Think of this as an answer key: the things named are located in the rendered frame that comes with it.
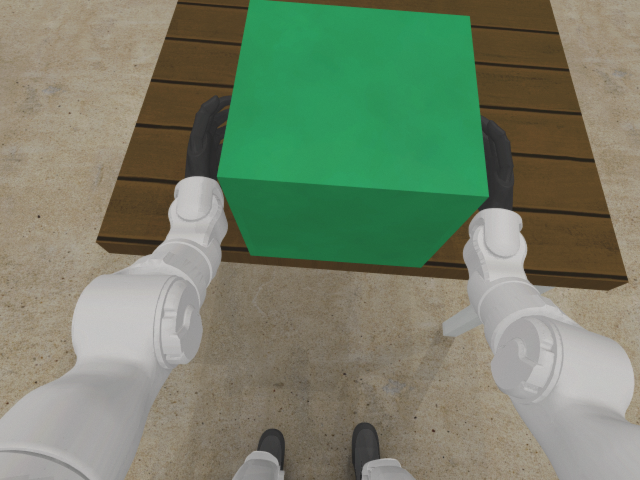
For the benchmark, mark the robot right forearm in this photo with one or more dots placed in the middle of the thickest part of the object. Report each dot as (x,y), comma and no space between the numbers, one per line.
(498,289)

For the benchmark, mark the robot left upper arm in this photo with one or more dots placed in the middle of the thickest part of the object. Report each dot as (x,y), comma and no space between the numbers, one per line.
(130,331)

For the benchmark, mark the robot shin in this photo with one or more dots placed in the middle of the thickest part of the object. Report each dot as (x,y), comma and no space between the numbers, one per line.
(262,455)
(379,462)

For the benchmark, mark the left robot hand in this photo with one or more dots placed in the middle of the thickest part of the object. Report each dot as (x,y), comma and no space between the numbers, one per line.
(204,148)

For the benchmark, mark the table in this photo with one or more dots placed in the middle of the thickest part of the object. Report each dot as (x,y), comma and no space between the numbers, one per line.
(524,86)

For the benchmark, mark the right robot hand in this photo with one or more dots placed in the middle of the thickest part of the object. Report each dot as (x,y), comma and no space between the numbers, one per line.
(499,166)

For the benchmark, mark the right robot shin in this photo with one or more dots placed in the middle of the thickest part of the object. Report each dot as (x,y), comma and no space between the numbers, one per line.
(379,462)

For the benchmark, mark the robot left forearm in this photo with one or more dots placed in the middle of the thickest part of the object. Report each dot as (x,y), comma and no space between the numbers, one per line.
(191,249)

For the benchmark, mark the robot right upper arm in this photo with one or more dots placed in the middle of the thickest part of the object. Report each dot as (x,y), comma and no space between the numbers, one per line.
(571,387)

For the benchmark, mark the carton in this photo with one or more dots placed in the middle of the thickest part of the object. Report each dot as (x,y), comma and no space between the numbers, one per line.
(353,134)

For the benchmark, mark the left robot shin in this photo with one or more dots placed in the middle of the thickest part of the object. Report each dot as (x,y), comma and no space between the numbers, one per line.
(262,455)

